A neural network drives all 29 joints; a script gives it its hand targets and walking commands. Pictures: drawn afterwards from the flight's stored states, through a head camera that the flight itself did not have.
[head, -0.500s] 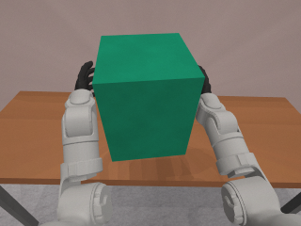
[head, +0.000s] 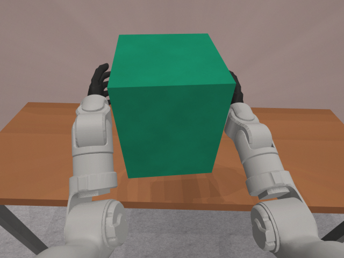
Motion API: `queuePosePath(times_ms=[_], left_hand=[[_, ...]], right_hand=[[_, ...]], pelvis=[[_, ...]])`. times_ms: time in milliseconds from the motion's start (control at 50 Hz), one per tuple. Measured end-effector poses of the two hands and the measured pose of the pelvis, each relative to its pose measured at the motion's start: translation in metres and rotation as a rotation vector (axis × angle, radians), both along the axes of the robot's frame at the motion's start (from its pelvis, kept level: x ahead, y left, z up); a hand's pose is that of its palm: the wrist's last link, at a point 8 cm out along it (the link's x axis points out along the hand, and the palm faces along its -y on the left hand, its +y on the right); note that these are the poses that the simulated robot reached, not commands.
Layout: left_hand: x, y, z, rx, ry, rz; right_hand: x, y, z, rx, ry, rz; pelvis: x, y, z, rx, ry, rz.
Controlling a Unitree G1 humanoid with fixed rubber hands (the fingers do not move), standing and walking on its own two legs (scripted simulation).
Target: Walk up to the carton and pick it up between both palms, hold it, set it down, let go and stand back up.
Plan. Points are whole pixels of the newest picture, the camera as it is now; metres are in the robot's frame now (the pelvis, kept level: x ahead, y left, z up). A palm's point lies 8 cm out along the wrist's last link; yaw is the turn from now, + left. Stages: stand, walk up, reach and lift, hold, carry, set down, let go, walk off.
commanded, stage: hold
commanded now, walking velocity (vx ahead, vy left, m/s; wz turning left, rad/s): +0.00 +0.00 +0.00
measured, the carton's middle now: (167, 106) +0.39 -0.01 +0.19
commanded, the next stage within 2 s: none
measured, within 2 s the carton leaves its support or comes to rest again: neither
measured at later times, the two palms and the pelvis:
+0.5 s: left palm (95, 107) +0.37 +0.15 +0.22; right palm (231, 103) +0.36 -0.15 +0.22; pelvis +0.01 +0.00 +0.00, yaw +0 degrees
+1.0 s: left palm (102, 99) +0.38 +0.13 +0.23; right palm (233, 106) +0.37 -0.16 +0.20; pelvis +0.01 +0.00 +0.00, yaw +0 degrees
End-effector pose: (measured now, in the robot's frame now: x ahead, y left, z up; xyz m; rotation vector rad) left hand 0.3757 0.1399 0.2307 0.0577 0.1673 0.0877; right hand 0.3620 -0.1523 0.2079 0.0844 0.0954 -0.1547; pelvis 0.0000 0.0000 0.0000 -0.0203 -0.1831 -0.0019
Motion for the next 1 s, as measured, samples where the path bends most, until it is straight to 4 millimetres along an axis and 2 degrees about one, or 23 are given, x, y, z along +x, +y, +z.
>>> queuePosePath(times_ms=[180, 340, 480, 660, 880, 1000], left_hand=[[0.004, -0.002, -0.012, -0.007, 0.021, -0.015], [0.002, -0.002, -0.012, -0.032, -0.005, -0.016], [-0.008, 0.006, -0.013, -0.057, -0.016, 0.004], [-0.007, 0.010, -0.007, -0.034, 0.001, 0.007], [0.003, -0.002, 0.003, 0.022, 0.001, -0.004], [0.008, -0.007, -0.004, 0.000, 0.020, -0.014]], right_hand=[[0.000, -0.002, -0.009, -0.006, 0.019, -0.010], [-0.002, -0.002, 0.000, -0.015, -0.006, -0.013], [-0.006, 0.005, 0.009, -0.037, -0.017, 0.008], [-0.003, 0.009, 0.004, -0.030, 0.001, 0.013], [0.002, 0.000, -0.006, 0.013, 0.001, 0.003], [0.004, -0.006, -0.008, -0.007, 0.019, -0.008]], pelvis=[[0.005, 0.001, 0.000, -0.004, 0.010, -0.002], [0.011, 0.001, 0.000, -0.010, -0.010, -0.013], [0.013, -0.001, -0.001, -0.011, -0.024, -0.009], [0.006, 0.000, -0.001, -0.006, -0.023, 0.006], [0.003, 0.004, 0.000, -0.002, 0.005, -0.002], [0.007, 0.001, 0.001, -0.002, 0.006, -0.007]])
